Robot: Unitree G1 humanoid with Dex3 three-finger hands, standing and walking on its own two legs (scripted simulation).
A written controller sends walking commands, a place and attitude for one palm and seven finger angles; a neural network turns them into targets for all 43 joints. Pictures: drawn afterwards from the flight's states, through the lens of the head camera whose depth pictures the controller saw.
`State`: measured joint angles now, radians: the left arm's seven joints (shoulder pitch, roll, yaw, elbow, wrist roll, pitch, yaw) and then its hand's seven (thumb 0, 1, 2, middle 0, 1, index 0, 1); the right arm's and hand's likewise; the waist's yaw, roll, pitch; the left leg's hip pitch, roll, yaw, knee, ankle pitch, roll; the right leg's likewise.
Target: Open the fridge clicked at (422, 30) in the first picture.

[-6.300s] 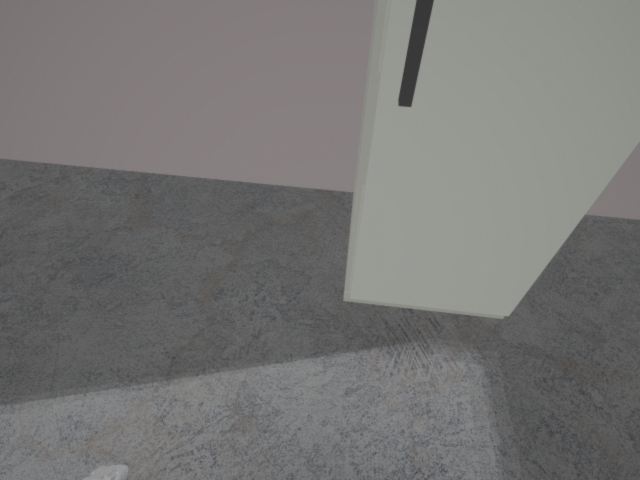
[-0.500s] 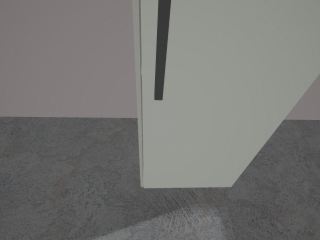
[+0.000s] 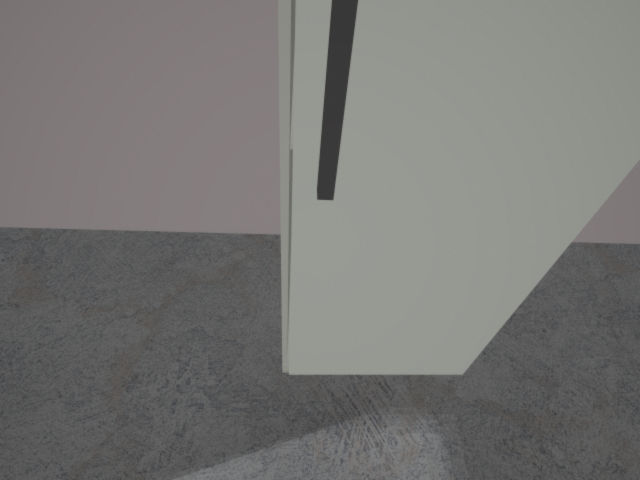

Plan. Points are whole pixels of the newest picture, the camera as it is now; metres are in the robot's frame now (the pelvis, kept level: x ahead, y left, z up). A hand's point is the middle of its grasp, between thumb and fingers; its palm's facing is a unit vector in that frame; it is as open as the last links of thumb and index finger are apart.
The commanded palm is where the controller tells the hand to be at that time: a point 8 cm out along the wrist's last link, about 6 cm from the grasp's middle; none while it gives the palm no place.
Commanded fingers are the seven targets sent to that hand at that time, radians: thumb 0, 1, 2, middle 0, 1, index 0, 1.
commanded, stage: look again from close up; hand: left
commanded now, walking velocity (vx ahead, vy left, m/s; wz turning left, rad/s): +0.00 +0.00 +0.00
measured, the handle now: (335, 75) +0.51 +0.04 +0.27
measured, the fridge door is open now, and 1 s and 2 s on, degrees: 0 0 0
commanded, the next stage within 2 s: shuffle to correct the standing spot in 0.28 s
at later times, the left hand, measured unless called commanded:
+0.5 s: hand out of the picture -0.02 +0.15 -0.18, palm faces +0.00 -0.99 -0.16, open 7.4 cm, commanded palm none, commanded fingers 0.00 0.90 0.90 -0.20 -0.30 -0.20 -0.30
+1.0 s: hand out of the picture -0.03 +0.06 -0.20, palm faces +0.13 -0.99 -0.10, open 7.4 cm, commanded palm none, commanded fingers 0.00 0.90 0.90 -0.20 -0.30 -0.20 -0.30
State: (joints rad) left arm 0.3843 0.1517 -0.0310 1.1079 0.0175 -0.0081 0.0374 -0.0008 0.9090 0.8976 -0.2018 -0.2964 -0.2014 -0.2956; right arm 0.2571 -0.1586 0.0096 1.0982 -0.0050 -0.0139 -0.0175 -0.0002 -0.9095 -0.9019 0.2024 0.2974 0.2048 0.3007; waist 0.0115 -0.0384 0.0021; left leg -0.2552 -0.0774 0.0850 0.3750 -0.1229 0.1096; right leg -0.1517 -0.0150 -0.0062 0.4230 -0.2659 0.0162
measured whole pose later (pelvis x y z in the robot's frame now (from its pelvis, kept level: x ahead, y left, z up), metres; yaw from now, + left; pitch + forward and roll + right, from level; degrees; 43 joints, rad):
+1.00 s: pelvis +0.06 -0.08 -0.02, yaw +4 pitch +1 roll -2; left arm 0.45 0.11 0.01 1.08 0.03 0.01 0.03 0.00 0.91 0.90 -0.20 -0.30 -0.20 -0.30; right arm 0.28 -0.12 -0.02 1.11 -0.02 0.01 -0.06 0.00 -0.91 -0.90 0.20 0.30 0.20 0.30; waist 0.01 -0.04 0.01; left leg -0.38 0.05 0.08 0.77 -0.45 0.03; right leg -0.11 0.10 -0.12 0.50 -0.41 -0.11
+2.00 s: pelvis +0.06 -0.19 -0.02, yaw +4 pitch -1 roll +1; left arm 0.29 0.16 -0.02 1.04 0.02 0.00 0.03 0.00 0.91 0.90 -0.20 -0.30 -0.20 -0.30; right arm 0.21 -0.19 -0.02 0.94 -0.02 0.00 0.00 0.00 -0.92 -0.90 0.20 0.30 0.20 0.30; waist 0.00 0.01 0.04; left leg -0.31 -0.03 0.13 0.60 -0.28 0.08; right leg -0.28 -0.06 0.00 0.65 -0.34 0.03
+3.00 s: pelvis +0.08 -0.23 +0.00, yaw +4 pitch -1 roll +1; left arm 0.29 0.14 -0.02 1.12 0.01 -0.02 0.03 0.00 0.91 0.90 -0.20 -0.30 -0.20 -0.30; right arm 0.26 -0.15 0.00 1.12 -0.01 -0.02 -0.02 0.00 -0.92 -0.90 0.20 0.30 0.20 0.30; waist 0.00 0.00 0.04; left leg -0.20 0.02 0.11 0.42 -0.21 0.01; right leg -0.16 0.00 -0.03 0.45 -0.28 -0.03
